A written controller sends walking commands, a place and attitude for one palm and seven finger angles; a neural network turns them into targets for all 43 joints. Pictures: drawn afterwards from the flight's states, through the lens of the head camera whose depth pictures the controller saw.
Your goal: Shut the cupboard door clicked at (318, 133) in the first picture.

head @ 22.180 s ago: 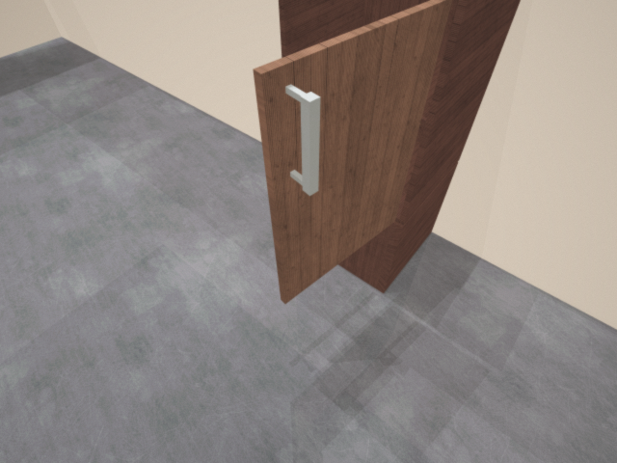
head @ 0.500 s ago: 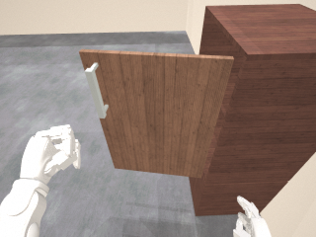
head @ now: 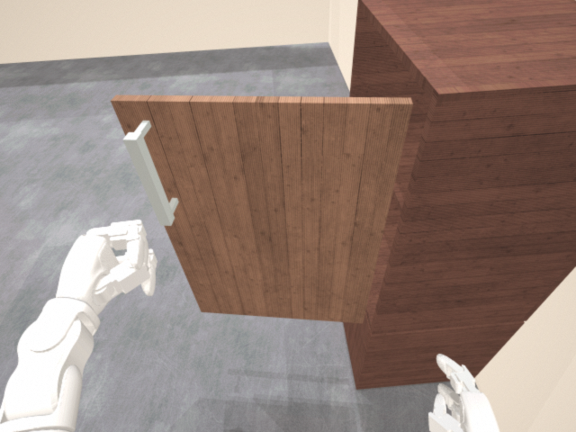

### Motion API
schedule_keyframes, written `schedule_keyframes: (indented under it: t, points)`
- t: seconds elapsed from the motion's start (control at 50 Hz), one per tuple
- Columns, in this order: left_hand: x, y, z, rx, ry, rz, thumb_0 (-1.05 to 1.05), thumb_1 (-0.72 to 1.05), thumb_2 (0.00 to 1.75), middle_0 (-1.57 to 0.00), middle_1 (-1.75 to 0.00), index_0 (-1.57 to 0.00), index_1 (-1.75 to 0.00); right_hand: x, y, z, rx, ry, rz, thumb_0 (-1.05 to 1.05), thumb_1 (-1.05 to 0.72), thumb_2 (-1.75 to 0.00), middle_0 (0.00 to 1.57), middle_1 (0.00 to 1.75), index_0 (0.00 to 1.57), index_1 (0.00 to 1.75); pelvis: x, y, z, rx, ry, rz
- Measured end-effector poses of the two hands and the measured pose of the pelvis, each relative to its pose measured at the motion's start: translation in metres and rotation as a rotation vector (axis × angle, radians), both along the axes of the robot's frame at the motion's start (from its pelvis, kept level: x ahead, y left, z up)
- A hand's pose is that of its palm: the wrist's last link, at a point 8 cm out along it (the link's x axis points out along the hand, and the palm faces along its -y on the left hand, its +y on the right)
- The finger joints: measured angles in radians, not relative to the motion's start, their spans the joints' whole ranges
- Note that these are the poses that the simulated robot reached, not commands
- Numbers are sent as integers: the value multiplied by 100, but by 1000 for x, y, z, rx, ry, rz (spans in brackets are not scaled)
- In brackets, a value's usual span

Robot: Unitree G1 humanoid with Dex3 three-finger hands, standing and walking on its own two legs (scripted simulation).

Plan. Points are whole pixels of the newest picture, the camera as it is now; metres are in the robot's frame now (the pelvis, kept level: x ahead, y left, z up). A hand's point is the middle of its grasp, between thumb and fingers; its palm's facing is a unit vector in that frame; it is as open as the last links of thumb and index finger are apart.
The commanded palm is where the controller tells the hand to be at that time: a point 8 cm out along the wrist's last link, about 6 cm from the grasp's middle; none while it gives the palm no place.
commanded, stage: bring the fist close to the handle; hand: left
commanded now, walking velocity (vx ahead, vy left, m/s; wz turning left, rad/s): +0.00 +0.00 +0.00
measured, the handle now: (156, 176) +0.45 +0.25 +0.14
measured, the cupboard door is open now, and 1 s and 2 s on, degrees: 80 80 66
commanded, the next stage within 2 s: push the door shut along its arc in 0.98 s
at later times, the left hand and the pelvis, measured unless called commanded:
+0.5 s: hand (143, 214) +0.34 +0.22 +0.16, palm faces +0.03 -1.00 -0.04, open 3.1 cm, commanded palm +0.32 +0.27 +0.15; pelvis +0.00 +0.01 +0.00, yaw +0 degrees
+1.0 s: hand (140, 216) +0.36 +0.24 +0.14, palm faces +0.07 -1.00 -0.04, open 3.1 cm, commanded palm +0.33 +0.28 +0.15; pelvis +0.01 +0.02 +0.00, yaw -1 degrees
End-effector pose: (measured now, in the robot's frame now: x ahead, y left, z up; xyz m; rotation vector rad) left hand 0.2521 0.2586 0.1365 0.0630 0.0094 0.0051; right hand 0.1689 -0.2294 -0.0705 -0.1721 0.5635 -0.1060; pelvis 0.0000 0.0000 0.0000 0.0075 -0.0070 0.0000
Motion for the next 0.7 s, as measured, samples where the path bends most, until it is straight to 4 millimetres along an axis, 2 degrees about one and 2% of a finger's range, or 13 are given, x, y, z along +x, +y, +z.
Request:
schedule_keyframes:
  t: [0.16, 0.32, 0.42, 0.5, 0.62, 0.7]
  points:
    - [14, 17, 21, 11, -135, 59, 1, 90, 90, -130, -150, -130, -150, 2, -2, 2, -21, 10, -7, 1, -90, -90, 20, 30, 20, 30, 5, 2, 0, -2, 4, -1]
    - [35, 23, 3, -14, -16, 30, 1, 90, 90, -130, -150, -130, -150, -1, 0, -1, -22, 40, -35, 1, -90, -90, 20, 30, 20, 30, 2, 8, 0, -6, 11, 2]
    - [51, 16, 15, -12, -93, 16, 2, 90, 90, -130, -150, -130, -150, -7, 5, -3, -29, 56, -36, 1, -90, -90, 20, 30, 20, 30, 1, 11, 0, -7, 13, 0]
    - [67, 18, 24, -20, -115, 19, 1, 90, 90, -130, -150, -130, -150, -14, 7, -5, -19, 78, -47, 1, -90, -90, 20, 30, 20, 30, 1, 12, 0, -6, 19, -6]
    - [88, 26, 7, -26, 10, 41, 1, 90, 90, -130, -150, -130, -150, -30, 3, -11, -20, 136, -77, 1, -90, -90, 20, 30, 20, 30, -1, 15, 1, -10, 29, -5]
    - [95, 21, 7, -16, -17, 29, 1, 90, 90, -130, -150, -130, -150, -41, -2, -15, -32, 175, -93, 1, -90, -90, 20, 30, 20, 30, 0, 17, 1, -10, 38, -11]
